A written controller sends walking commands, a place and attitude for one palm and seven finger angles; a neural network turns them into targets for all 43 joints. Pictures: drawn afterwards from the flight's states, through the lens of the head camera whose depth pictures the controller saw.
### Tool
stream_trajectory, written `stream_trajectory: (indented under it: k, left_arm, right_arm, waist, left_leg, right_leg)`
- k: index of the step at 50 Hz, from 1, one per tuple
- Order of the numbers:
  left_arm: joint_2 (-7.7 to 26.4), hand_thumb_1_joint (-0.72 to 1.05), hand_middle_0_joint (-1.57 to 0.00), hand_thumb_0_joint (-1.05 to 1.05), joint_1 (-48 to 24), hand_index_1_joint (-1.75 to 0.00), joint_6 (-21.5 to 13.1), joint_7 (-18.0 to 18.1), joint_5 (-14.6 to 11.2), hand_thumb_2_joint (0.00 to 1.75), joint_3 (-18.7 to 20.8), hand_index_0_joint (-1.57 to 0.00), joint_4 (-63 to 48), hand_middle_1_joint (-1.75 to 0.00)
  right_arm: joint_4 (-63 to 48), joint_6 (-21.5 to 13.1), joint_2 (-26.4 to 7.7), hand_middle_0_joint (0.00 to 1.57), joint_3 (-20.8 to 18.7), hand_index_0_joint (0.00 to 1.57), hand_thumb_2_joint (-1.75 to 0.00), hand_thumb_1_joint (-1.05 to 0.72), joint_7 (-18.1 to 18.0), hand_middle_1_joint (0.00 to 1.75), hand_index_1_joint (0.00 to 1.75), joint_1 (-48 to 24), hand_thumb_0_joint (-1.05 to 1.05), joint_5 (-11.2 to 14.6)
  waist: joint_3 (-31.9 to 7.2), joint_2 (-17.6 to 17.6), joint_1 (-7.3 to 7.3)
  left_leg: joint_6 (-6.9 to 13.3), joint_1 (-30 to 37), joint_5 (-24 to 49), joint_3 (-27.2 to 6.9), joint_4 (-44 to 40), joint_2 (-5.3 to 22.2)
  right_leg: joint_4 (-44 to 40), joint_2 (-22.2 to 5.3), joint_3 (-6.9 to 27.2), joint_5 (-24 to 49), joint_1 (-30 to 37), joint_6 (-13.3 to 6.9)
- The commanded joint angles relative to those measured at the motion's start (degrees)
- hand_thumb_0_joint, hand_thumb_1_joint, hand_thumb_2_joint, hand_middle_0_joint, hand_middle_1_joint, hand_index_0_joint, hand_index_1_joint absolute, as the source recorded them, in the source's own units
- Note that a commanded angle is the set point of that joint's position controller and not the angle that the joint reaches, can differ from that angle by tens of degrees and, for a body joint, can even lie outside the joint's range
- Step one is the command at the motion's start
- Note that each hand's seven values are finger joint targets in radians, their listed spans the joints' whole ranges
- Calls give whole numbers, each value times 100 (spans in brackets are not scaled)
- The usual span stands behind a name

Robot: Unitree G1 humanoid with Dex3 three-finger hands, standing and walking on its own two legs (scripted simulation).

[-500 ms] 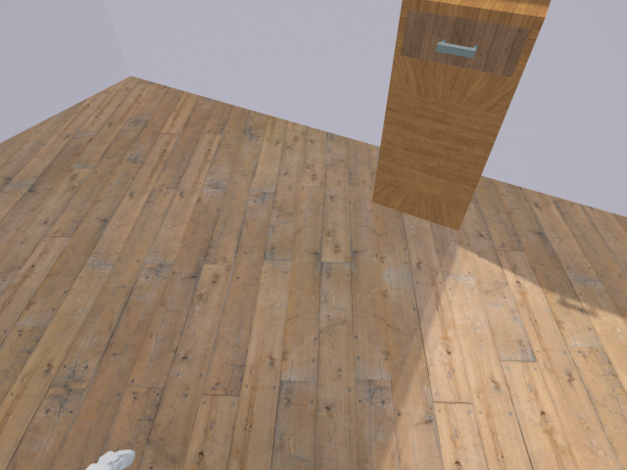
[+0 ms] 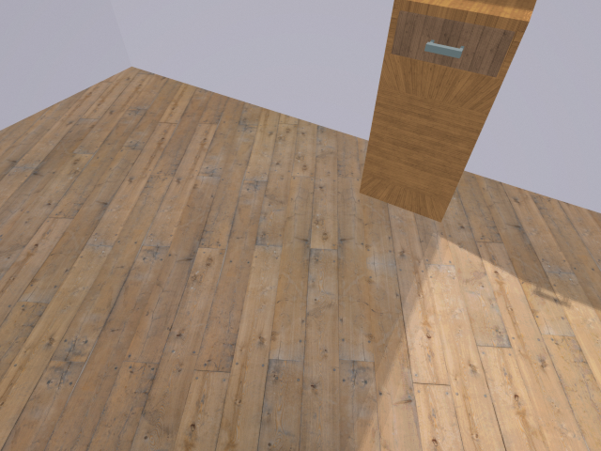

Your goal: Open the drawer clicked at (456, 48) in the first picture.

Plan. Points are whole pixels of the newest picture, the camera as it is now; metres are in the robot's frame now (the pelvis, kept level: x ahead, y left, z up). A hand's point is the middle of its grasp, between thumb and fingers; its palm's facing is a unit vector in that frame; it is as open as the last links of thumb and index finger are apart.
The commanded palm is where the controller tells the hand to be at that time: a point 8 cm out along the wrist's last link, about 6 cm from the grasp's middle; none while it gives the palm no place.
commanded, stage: stand and wait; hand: left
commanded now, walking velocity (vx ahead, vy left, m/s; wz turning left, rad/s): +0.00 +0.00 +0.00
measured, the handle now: (445, 47) +1.33 -0.41 +0.00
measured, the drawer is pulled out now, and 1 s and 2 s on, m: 0.00 0.00 0.00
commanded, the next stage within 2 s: look at it before walking up in 0.32 s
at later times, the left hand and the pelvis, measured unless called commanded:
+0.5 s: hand out of the picture +0.06 +0.25 -0.15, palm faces -0.03 -0.95 -0.33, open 7.4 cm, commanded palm none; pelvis -0.01 +0.01 +0.00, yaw +0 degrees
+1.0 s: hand out of the picture +0.07 +0.25 -0.15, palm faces -0.03 -0.94 -0.33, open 7.4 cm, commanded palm none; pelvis +0.00 +0.01 +0.00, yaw +0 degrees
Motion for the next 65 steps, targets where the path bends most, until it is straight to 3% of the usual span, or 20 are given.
stream_trajectory:
  k: [1,13,27,36,52,54,55,58,61,63,64,65]
  left_arm:
    - [1195,90,-20,0,-355,-30,-174,93,15,90,277,-20,-392,-30]
    - [1208,90,-20,0,-331,-30,-159,76,22,90,257,-20,-228,-30]
    - [1195,90,-20,0,-317,-30,-176,92,27,90,251,-20,-199,-30]
    - [1208,90,-20,0,-333,-30,-168,84,37,90,247,-20,-196,-30]
    - [1215,90,-20,0,-311,-30,-198,101,25,90,248,-20,-182,-30]
    - [621,90,-20,0,17,-30,-83,111,24,90,132,-20,-44,-30]
    - [532,90,-20,0,186,-30,-21,96,38,90,125,-20,-36,-30]
    - [638,90,-20,0,299,-30,76,-10,87,90,241,-20,-208,-30]
    - [652,90,-20,0,487,-30,71,-66,102,90,350,-20,-418,-30]
    - [528,90,-20,0,507,-30,21,-96,92,90,392,-20,-561,-30]
    - [401,90,-20,0,491,-30,-17,-113,84,90,396,-20,-634,-30]
    - [257,90,-20,0,393,-30,-55,-133,71,90,389,-20,-738,-30]
  right_arm:
    - [-360,-135,-1152,20,-239,20,-90,-90,-48,30,30,-349,0,31]
    - [-161,-139,-1213,20,-221,20,-90,-90,-29,30,30,-293,0,33]
    - [-98,-160,-1206,20,-216,20,-90,-90,-28,30,30,-284,0,48]
    - [-108,-133,-1201,20,-215,20,-90,-90,-17,30,30,-328,0,48]
    - [-81,-149,-1210,20,-192,20,-90,-90,-35,30,30,-339,0,62]
    - [46,-62,-596,20,-61,20,-90,-90,-24,30,30,-45,0,17]
    - [48,-20,-494,20,-53,20,-90,-90,-18,30,30,110,0,-2]
    - [-84,33,-581,20,-146,20,-90,-90,-9,30,30,226,0,-43]
    - [-247,-4,-636,20,-253,20,-90,-90,-14,30,30,396,0,-38]
    - [-302,-78,-640,20,-298,20,-90,-90,-33,30,30,616,0,-29]
    - [-300,-119,-695,20,-343,20,-90,-90,-50,30,30,752,0,-24]
    - [-276,-157,-848,20,-403,20,-90,-90,-63,30,30,989,0,-15]
  waist:
    - [-321,-27,-1]
    - [-188,-4,13]
    - [-291,5,11]
    - [-151,-12,13]
    - [-451,-53,8]
    - [-434,-72,2]
    - [-362,-66,22]
    - [303,-210,15]
    - [610,-249,4]
    - [632,-24,-77]
    - [627,289,-141]
    - [511,820,-252]
  left_leg:
    - [262,64,821,-444,-416,574]
    - [262,-40,467,-523,-619,583]
    - [263,64,828,-531,-636,616]
    - [251,12,583,-547,-685,581]
    - [239,270,1300,-500,-597,630]
    - [124,324,655,-265,-456,608]
    - [113,272,94,-176,-328,585]
    - [151,-290,-1493,-89,-274,535]
    - [231,-458,-2070,-73,0,588]
    - [370,-210,-2150,-301,-58,801]
    - [500,115,-2117,-580,-270,1055]
    - [726,578,-2099,-1120,-710,1531]
  right_leg:
    - [-594,-690,631,630,-10,-162]
    - [-750,-678,660,118,-91,-138]
    - [-716,-698,613,581,54,-125]
    - [-815,-693,654,306,-45,-114]
    - [-701,-740,564,1203,270,-124]
    - [-676,-665,615,539,107,-58]
    - [-680,-632,710,-80,-44,-82]
    - [-770,-507,1104,-1639,-669,-235]
    - [-568,-430,1364,-2179,-1160,-401]
    - [-87,-256,1312,-2043,-1577,-422]
    - [396,-49,1073,-1738,-1936,-362]
    - [1212,226,568,-1383,-2348,-238]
